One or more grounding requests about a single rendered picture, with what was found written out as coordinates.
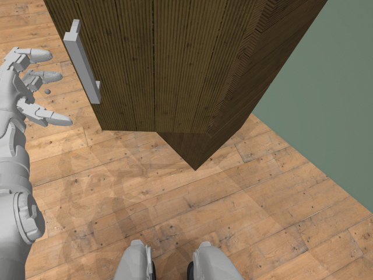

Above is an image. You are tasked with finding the robot left thigh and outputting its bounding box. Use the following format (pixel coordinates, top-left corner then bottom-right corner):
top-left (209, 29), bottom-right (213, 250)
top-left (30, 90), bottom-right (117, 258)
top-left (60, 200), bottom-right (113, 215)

top-left (113, 244), bottom-right (153, 280)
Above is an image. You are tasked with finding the cupboard door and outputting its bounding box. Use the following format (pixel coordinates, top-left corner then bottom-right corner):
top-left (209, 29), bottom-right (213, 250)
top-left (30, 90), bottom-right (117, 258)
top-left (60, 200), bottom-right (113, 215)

top-left (43, 0), bottom-right (259, 134)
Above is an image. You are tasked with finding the robot left hand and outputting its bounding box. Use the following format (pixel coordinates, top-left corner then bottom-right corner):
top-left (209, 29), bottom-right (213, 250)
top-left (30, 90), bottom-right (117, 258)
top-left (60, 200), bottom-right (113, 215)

top-left (0, 47), bottom-right (73, 127)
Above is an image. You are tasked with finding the robot right shin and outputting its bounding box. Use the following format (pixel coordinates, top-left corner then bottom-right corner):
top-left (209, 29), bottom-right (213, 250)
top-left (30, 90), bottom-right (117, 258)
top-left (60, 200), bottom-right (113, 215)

top-left (193, 241), bottom-right (211, 280)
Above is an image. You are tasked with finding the handle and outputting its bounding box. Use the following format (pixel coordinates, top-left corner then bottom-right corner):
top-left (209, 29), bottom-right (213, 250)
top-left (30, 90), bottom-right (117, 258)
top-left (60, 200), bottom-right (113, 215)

top-left (63, 19), bottom-right (101, 104)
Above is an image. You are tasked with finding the robot left forearm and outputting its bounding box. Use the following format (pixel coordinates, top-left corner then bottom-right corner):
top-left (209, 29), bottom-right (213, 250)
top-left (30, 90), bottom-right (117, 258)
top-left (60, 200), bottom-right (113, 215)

top-left (0, 110), bottom-right (33, 197)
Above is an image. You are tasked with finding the robot left upper arm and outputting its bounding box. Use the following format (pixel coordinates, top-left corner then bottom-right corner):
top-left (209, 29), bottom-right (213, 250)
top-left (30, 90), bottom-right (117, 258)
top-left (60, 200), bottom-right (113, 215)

top-left (0, 192), bottom-right (45, 280)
